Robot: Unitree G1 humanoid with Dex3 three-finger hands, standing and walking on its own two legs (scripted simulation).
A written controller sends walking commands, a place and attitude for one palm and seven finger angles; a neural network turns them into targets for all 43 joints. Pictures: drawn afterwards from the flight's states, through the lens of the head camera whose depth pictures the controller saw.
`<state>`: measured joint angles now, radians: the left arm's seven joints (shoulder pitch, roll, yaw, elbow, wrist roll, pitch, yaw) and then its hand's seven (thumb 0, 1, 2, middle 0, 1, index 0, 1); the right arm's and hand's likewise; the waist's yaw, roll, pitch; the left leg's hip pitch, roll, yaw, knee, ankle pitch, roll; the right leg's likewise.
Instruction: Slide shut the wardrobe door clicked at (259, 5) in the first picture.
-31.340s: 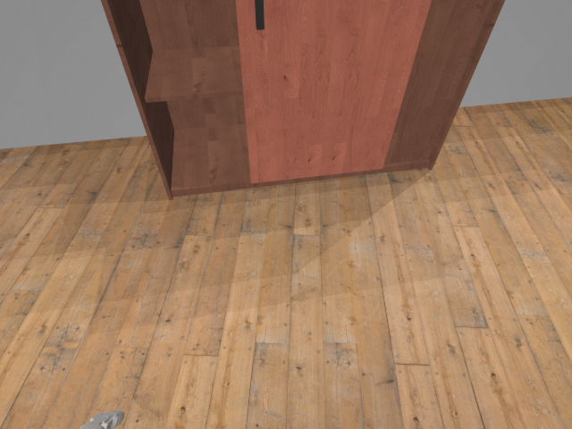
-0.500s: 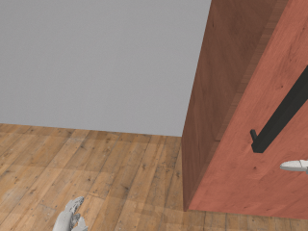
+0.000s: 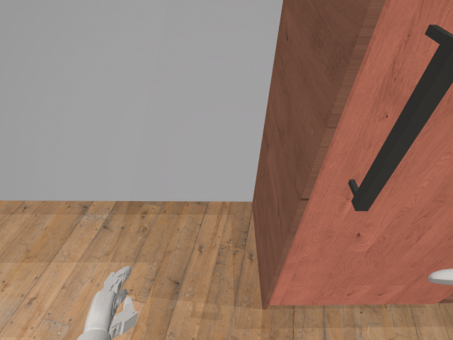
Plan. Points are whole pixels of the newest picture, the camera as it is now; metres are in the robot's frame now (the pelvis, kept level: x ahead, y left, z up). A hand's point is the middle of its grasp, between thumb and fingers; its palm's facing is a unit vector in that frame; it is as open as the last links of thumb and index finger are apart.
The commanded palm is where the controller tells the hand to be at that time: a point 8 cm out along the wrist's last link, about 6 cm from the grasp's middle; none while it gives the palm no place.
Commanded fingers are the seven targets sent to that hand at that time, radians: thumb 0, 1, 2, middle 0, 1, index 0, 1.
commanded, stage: draw the hand back to the body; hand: right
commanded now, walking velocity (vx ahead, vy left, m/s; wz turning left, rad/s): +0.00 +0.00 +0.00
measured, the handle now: (390, 135) +0.37 -0.29 +0.20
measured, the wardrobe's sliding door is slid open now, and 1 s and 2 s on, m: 0.00 0.00 0.00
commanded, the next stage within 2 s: step back with the hand held close in 1.60 s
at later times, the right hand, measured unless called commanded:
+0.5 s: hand out of the picture +0.19 -0.30 +0.18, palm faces +0.14 +0.99 -0.04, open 14.7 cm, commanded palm +0.15 -0.34 +0.19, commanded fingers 0.00 0.37 -0.29 0.24 1.04 0.24 1.04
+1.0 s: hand (444, 230) +0.21 -0.29 +0.17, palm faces +0.45 +0.82 -0.35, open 11.0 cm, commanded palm +0.15 -0.33 +0.19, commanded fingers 0.00 -0.54 -0.73 0.21 0.51 0.21 0.51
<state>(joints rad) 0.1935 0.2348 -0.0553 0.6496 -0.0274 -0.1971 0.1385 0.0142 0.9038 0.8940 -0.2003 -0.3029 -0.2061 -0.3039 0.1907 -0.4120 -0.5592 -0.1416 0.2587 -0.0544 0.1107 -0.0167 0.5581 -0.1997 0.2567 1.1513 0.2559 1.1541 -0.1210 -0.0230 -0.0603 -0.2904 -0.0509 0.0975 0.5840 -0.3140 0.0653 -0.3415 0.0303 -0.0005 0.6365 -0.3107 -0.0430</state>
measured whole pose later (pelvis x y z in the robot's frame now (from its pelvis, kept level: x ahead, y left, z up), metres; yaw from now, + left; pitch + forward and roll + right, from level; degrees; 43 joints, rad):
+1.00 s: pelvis +0.01 -0.03 +0.01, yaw +1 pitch -4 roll +1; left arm 0.24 0.22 -0.05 0.68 0.00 -0.17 0.06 0.02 0.90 0.89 -0.20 -0.30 -0.21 -0.30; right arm 0.41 -0.35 -0.33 -0.38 0.07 -0.05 -0.11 -0.01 -0.18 -0.56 0.23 0.72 0.23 0.72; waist -0.08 -0.04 0.00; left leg -0.11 -0.02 0.05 0.43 -0.25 0.02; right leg -0.14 0.07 -0.03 0.45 -0.24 -0.08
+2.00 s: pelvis +0.00 -0.02 +0.01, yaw +3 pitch +1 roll +1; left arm 0.18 0.26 0.00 0.55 -0.01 0.01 0.08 0.01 0.91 0.89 -0.20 -0.30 -0.21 -0.30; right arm 0.52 -0.38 -0.35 -0.42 0.05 -0.12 -0.12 0.01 -0.89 -0.90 0.21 0.30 0.21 0.30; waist -0.01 -0.04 -0.01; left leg -0.22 -0.05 0.04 0.42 -0.21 0.04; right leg -0.25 0.03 -0.05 0.46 -0.22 -0.06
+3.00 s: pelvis -0.17 -0.05 +0.02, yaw +2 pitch +3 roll +4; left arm 0.20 0.15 0.00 0.61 0.01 -0.14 0.04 0.01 0.90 0.89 -0.20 -0.30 -0.21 -0.30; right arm 0.55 -0.44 -0.46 -0.59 0.04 -0.21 -0.14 0.01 -0.88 -0.90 0.21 0.30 0.21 0.30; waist -0.02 0.02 -0.01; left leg -0.35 -0.06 0.01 0.84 -0.48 -0.03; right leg -0.42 -0.05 0.00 0.46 -0.10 -0.04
